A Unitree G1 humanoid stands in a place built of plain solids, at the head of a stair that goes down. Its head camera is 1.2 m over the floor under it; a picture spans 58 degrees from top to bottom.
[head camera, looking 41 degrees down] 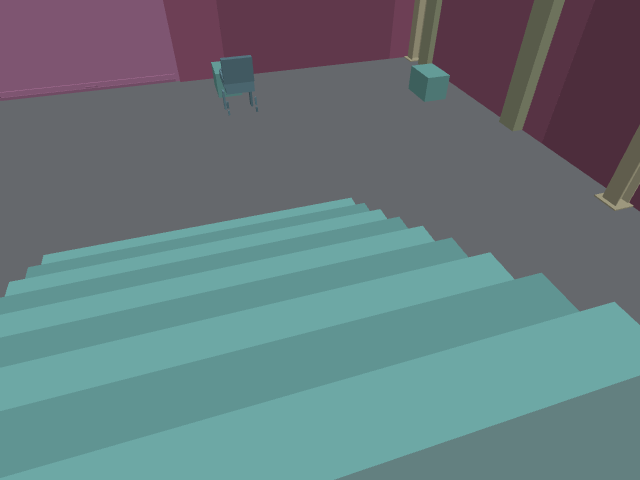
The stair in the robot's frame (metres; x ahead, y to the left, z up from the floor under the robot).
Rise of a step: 0.18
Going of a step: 0.36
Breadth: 3.15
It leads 18 degrees to the left of straight ahead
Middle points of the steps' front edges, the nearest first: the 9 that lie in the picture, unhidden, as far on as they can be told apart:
0.72 0.27 -0.18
1.07 0.38 -0.36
1.42 0.49 -0.54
1.77 0.60 -0.72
2.12 0.71 -0.90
2.47 0.82 -1.08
2.81 0.93 -1.27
3.16 1.04 -1.45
3.51 1.15 -1.63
